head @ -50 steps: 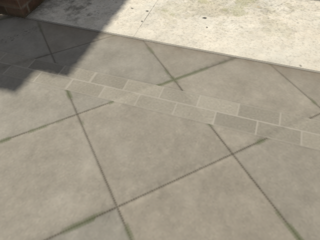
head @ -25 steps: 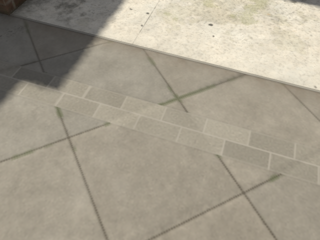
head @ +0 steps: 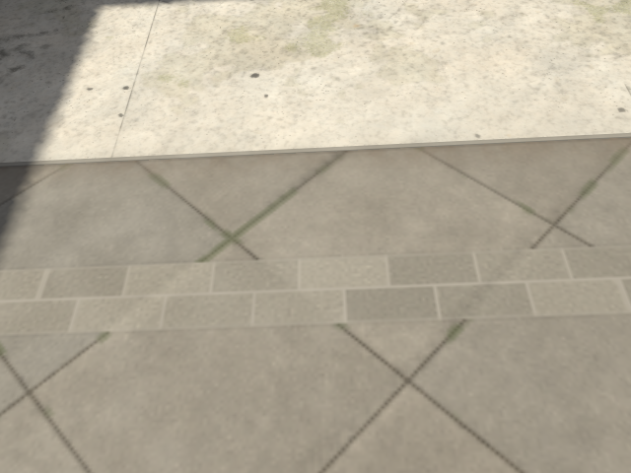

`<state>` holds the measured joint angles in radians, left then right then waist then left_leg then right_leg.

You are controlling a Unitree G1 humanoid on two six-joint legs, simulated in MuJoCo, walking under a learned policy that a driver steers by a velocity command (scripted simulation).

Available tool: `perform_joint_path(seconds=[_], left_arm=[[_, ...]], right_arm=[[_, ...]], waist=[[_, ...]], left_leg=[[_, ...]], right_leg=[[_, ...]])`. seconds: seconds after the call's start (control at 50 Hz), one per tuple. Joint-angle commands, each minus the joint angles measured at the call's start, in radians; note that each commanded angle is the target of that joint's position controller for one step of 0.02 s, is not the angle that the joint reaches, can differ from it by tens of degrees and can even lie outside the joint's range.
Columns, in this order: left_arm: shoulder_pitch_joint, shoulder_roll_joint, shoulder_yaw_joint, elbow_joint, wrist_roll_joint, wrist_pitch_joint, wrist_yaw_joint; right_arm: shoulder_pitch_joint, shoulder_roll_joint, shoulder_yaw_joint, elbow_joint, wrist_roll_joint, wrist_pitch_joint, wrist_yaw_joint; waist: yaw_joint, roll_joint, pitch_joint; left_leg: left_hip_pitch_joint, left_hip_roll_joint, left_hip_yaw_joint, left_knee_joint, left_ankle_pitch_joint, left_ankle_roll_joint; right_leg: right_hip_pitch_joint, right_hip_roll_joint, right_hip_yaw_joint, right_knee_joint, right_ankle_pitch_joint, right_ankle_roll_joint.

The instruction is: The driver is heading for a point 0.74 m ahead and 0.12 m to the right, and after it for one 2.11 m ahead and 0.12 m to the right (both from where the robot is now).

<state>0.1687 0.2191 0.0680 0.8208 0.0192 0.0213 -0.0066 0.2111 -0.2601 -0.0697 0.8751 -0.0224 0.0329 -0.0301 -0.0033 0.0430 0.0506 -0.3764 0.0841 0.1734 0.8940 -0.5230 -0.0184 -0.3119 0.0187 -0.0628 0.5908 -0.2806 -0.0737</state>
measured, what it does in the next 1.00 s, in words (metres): walks ahead, turning right: left foot, then right foot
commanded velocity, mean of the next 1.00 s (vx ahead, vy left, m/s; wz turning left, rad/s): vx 0.18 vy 0.00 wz -0.42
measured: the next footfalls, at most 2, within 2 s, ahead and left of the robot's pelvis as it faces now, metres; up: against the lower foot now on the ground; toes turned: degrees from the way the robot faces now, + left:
left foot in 0.44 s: +0.06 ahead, +0.12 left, +0.00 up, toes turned -18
right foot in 0.88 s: +0.08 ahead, -0.15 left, +0.00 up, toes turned -25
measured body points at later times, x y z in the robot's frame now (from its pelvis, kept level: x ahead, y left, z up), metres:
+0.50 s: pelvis -0.01 +0.03 +0.01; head +0.03 +0.05 +0.46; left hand +0.18 +0.27 -0.12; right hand +0.03 -0.26 -0.09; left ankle +0.02 +0.13 -0.73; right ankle +0.00 -0.07 -0.70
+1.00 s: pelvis +0.08 -0.06 +0.01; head +0.09 -0.08 +0.46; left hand +0.30 +0.13 -0.10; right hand -0.01 -0.31 -0.13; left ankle +0.06 +0.10 -0.66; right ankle +0.04 -0.13 -0.73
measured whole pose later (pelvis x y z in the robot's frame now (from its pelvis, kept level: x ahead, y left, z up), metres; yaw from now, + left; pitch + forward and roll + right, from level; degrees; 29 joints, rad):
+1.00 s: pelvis +0.08 -0.06 +0.01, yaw -24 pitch +1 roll +1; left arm 0.22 0.24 0.03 0.81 0.03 -0.05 -0.02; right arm 0.37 -0.27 -0.06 0.87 -0.02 -0.03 0.03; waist -0.03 0.03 0.01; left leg -0.33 0.04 0.03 0.97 -0.38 0.08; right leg -0.21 0.04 -0.03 0.43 -0.24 -0.06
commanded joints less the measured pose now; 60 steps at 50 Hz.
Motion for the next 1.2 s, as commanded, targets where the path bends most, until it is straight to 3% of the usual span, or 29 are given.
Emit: perform_joint_path(seconds=[0.02, 0.06, 0.08, 0.12, 0.22, 0.3, 0.36, 0.4, 0.42, 0.44, 0.46, 0.48, 0.5, 0.52, 0.54, 0.58, 0.68, 0.8, 0.84, 0.86, 0.88, 0.9, 0.92, 0.94, 0.96, 0.98, 1.02, 1.1, 1.2], left_arm=[[0.076, 0.187, 0.047, -0.033, -0.006, 0.005, 0.024], [-0.005, 0.148, 0.034, -0.067, -0.015, 0.009, 0.027], [0.006, 0.152, 0.033, -0.070, -0.016, 0.006, 0.023], [0.035, 0.178, 0.040, -0.067, -0.016, -0.003, 0.016], [0.077, 0.209, 0.048, -0.071, -0.004, 0.003, 0.013], [0.063, 0.227, 0.054, -0.085, 0.003, 0.010, 0.003], [0.032, 0.231, 0.057, -0.095, 0.003, 0.016, -0.006], [-0.013, 0.227, 0.057, -0.103, -0.007, 0.023, -0.008], [-0.026, 0.208, 0.051, -0.111, -0.017, 0.023, -0.004], [0.013, 0.135, 0.034, -0.122, -0.022, 0.020, 0.000], [0.034, 0.142, 0.038, -0.127, -0.012, 0.017, 0.007], [0.008, 0.210, 0.049, -0.129, 0.025, 0.017, 0.003], [0.018, 0.221, 0.058, -0.115, 0.024, 0.017, -0.011], [0.050, 0.215, 0.059, -0.096, 0.021, 0.021, -0.026], [0.066, 0.207, 0.057, -0.086, 0.023, 0.023, -0.040], [0.057, 0.176, 0.044, -0.082, 0.022, 0.019, -0.056], [-0.028, 0.145, 0.025, -0.092, 0.022, 0.000, -0.057], [-0.129, 0.114, -0.008, -0.121, 0.019, -0.026, -0.062], [-0.088, 0.117, -0.012, -0.114, 0.016, -0.038, -0.054], [-0.008, 0.114, -0.012, -0.087, 0.019, -0.049, -0.047], [0.118, 0.141, -0.001, -0.038, 0.024, -0.062, -0.035], [0.275, 0.210, 0.017, -0.003, 0.041, -0.075, -0.019], [0.353, 0.349, 0.047, 0.006, 0.027, -0.077, -0.009], [0.297, 0.296, 0.036, 0.005, 0.013, -0.075, -0.004], [0.213, 0.228, 0.014, -0.015, 0.010, -0.077, -0.006], [0.160, 0.179, 0.000, -0.022, 0.009, -0.081, -0.008], [0.128, 0.141, -0.014, -0.022, 0.002, -0.094, -0.003], [0.203, 0.150, -0.013, 0.029, -0.014, -0.112, -0.001], [0.252, 0.144, -0.020, 0.075, -0.010, -0.113, 0.000]], right_arm=[[-0.012, -0.060, -0.011, -0.083, 0.018, -0.003, 0.000], [0.004, -0.090, -0.020, -0.078, -0.010, -0.008, 0.004], [0.016, -0.089, -0.022, -0.078, -0.012, -0.004, 0.007], [0.016, -0.074, -0.018, -0.088, -0.002, 0.004, 0.007], [-0.041, -0.073, -0.010, -0.131, 0.004, 0.013, -0.001], [-0.053, -0.076, -0.004, -0.158, 0.012, 0.002, -0.005], [-0.018, -0.081, -0.001, -0.169, 0.021, -0.009, -0.009], [0.056, -0.073, 0.002, -0.157, 0.024, -0.020, -0.015], [0.098, -0.093, -0.002, -0.150, 0.017, -0.028, -0.022], [0.096, -0.182, -0.018, -0.161, -0.002, -0.031, -0.031], [0.020, -0.268, -0.036, -0.193, -0.009, -0.025, -0.023], [0.021, -0.224, -0.030, -0.197, -0.024, -0.024, -0.013], [-0.027, -0.158, -0.011, -0.203, -0.016, -0.027, -0.008], [-0.064, -0.136, -0.004, -0.210, -0.009, -0.029, -0.005], [-0.061, -0.132, -0.002, -0.210, -0.004, -0.036, -0.006], [0.004, -0.129, -0.003, -0.191, -0.003, -0.051, 0.000], [0.142, -0.141, -0.016, -0.119, -0.002, -0.091, 0.018], [0.177, -0.165, -0.027, -0.067, -0.003, -0.099, 0.040], [0.179, -0.176, -0.032, -0.053, 0.003, -0.093, 0.048], [0.159, -0.174, -0.031, -0.050, 0.013, -0.088, 0.049], [0.154, -0.146, -0.021, -0.050, 0.013, -0.088, 0.049], [0.121, -0.082, 0.002, -0.079, 0.012, -0.090, 0.051], [0.092, -0.023, 0.018, -0.144, 0.012, -0.096, 0.057], [0.080, -0.124, -0.008, -0.122, -0.005, -0.085, 0.047], [0.082, -0.123, -0.010, -0.111, 0.003, -0.088, 0.058], [0.092, -0.109, -0.006, -0.097, 0.010, -0.092, 0.067], [0.110, -0.099, -0.004, -0.073, -0.011, -0.080, 0.076], [0.034, -0.073, 0.003, -0.092, -0.019, -0.064, 0.084], [-0.153, -0.043, 0.025, -0.156, -0.012, -0.065, 0.086]], waist=[[0.013, -0.133, -0.054], [-0.011, -0.150, -0.081], [-0.012, -0.131, -0.109], [-0.006, -0.107, -0.125], [0.029, -0.155, -0.099], [0.036, -0.162, -0.102], [0.022, -0.176, -0.112], [-0.024, -0.169, -0.113], [-0.046, -0.134, -0.108], [-0.014, 0.061, -0.107], [0.001, 0.220, -0.076], [-0.002, 0.141, -0.051], [0.027, 0.095, -0.022], [0.047, 0.098, 0.005], [0.046, 0.120, -0.004], [0.012, 0.090, -0.006], [-0.048, 0.080, 0.019], [-0.070, 0.121, 0.040], [-0.035, 0.110, 0.039], [0.016, 0.079, 0.023], [0.069, 0.015, -0.037], [0.144, -0.148, -0.142], [0.148, -0.383, -0.152], [0.118, -0.206, -0.075], [0.070, -0.144, -0.021], [0.040, -0.127, 0.001], [0.009, -0.146, 0.001], [0.004, -0.118, 0.012], [0.032, -0.120, 0.056]], left_leg=[[-0.226, -0.022, -0.173, 0.220, 0.029, -0.024], [-0.204, -0.036, -0.175, 0.209, 0.120, -0.020], [-0.188, -0.048, -0.177, 0.217, 0.131, -0.021], [-0.181, -0.053, -0.187, 0.178, 0.135, -0.028], [-0.167, -0.067, -0.207, 0.022, 0.116, -0.033], [-0.081, -0.096, -0.212, -0.088, 0.103, -0.017], [0.019, -0.124, -0.211, -0.204, 0.094, 0.004], [0.160, -0.142, -0.200, -0.409, 0.184, 0.023], [0.263, -0.099, -0.234, -0.562, 0.245, 0.036], [0.339, 0.134, -0.451, -0.686, 0.160, 0.087], [0.276, 0.318, -0.684, -0.749, 0.096, 0.198], [0.188, 0.328, -0.669, -0.750, -0.002, 0.243], [0.161, 0.257, -0.590, -0.757, -0.075, 0.216], [0.168, 0.193, -0.501, -0.765, -0.064, 0.179], [0.208, 0.156, -0.451, -0.766, -0.041, 0.162], [0.277, 0.134, -0.400, -0.765, 0.012, 0.168], [0.408, 0.160, -0.360, -0.777, 0.099, 0.193], [0.264, 0.159, -0.274, -0.751, 0.172, 0.207], [0.205, 0.172, -0.271, -0.705, 0.253, 0.210], [0.148, 0.159, -0.243, -0.637, 0.318, 0.198], [0.077, 0.118, -0.196, -0.507, 0.391, 0.173], [-0.034, 0.036, -0.101, -0.220, 0.310, 0.132], [-0.328, -0.113, -0.059, 0.052, -0.015, 0.096], [-0.380, -0.063, -0.179, 0.192, -0.006, 0.114], [-0.374, -0.021, -0.209, 0.208, 0.092, 0.123], [-0.339, 0.003, -0.207, 0.179, 0.167, 0.115], [-0.287, 0.022, -0.183, 0.149, 0.247, 0.084], [-0.339, 0.023, -0.150, 0.132, 0.334, 0.034], [-0.325, 0.004, -0.111, -0.100, 0.463, 0.020]], right_leg=[[0.182, -0.277, 0.339, -0.268, 0.556, -0.217], [0.190, -0.211, 0.289, -0.260, 0.575, -0.177], [0.197, -0.208, 0.289, -0.254, 0.600, -0.178], [0.208, -0.204, 0.308, -0.255, 0.561, -0.181], [0.190, -0.202, 0.404, -0.279, 0.328, -0.190], [0.143, -0.190, 0.466, -0.263, 0.288, -0.181], [0.113, -0.175, 0.521, -0.241, 0.330, -0.153], [0.055, -0.132, 0.531, -0.208, 0.296, -0.098], [-0.020, -0.084, 0.507, -0.168, 0.186, -0.042], [-0.139, 0.024, 0.378, 0.009, -0.075, 0.023], [-0.286, 0.176, 0.162, 0.212, -0.277, 0.049], [-0.269, 0.072, 0.192, 0.368, -0.240, 0.044], [-0.266, 0.058, 0.198, 0.428, -0.166, 0.039], [-0.283, 0.054, 0.181, 0.479, -0.106, 0.049], [-0.301, 0.049, 0.171, 0.516, -0.066, 0.057], [-0.341, 0.048, 0.165, 0.527, -0.031, 0.072], [-0.388, 0.035, 0.176, 0.338, 0.013, 0.095], [-0.138, -0.016, 0.014, 0.023, -0.055, 0.067], [-0.009, 0.000, -0.018, -0.074, -0.017, 0.032], [0.119, 0.016, -0.028, -0.152, 0.041, 0.014], [0.303, 0.023, 0.000, -0.189, 0.041, -0.001], [0.486, -0.167, 0.237, -0.286, -0.144, -0.032], [0.582, -0.405, 0.688, -0.429, -0.334, -0.134], [0.491, -0.405, 0.676, -0.411, -0.313, -0.164], [0.419, -0.349, 0.558, -0.398, -0.245, -0.148], [0.357, -0.295, 0.458, -0.421, -0.135, -0.122], [0.316, -0.225, 0.329, -0.452, 0.054, -0.096], [0.317, -0.210, 0.227, -0.463, 0.357, -0.128], [0.297, -0.181, 0.143, -0.471, 0.487, -0.123]])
